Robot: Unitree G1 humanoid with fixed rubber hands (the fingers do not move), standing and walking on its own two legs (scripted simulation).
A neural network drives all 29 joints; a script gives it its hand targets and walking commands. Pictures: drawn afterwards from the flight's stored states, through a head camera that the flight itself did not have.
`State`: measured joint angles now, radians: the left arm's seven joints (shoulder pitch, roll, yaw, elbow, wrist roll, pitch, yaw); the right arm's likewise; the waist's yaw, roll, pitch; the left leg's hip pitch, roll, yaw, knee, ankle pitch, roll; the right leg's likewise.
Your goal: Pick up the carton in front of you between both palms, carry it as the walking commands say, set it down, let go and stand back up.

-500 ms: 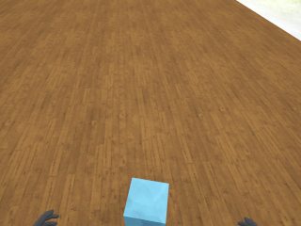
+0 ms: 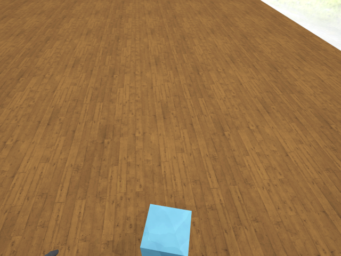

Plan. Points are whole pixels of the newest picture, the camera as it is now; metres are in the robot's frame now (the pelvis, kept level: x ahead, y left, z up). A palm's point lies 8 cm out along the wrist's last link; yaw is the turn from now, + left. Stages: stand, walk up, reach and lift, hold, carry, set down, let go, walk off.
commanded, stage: stand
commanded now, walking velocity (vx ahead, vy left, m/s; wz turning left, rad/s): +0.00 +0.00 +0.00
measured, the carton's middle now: (166, 237) +0.40 +0.01 -0.65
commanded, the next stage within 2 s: none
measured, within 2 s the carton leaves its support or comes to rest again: neither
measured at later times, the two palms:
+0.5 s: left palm out of the picture +0.08 +0.31 -0.10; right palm out of the picture +0.08 -0.31 -0.10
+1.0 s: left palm out of the picture +0.07 +0.31 -0.10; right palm out of the picture +0.08 -0.31 -0.10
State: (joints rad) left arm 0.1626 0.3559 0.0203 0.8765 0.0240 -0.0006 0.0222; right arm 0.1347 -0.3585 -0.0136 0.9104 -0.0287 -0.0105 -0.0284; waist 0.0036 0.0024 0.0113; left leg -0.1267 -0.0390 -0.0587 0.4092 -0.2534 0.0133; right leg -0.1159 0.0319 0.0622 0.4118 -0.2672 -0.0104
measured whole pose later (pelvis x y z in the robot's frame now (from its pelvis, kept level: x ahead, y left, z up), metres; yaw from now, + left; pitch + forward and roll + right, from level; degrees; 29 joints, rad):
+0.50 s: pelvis -0.01 +0.00 +0.00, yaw +0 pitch -2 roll +0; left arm 0.14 0.37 0.01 0.98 0.02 -0.01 0.01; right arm 0.13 -0.38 0.00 1.01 -0.02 -0.01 -0.02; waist 0.00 0.00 0.02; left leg -0.11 -0.04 -0.07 0.35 -0.20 0.01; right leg -0.09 0.03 0.06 0.35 -0.22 -0.01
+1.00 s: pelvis -0.02 +0.00 +0.00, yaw +1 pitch -3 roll +0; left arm 0.13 0.39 0.01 1.02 0.02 -0.01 0.01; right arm 0.12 -0.39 0.00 1.04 -0.02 -0.02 -0.02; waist 0.00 0.00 0.03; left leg -0.10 -0.04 -0.07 0.34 -0.19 0.01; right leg -0.09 0.03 0.05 0.33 -0.20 -0.01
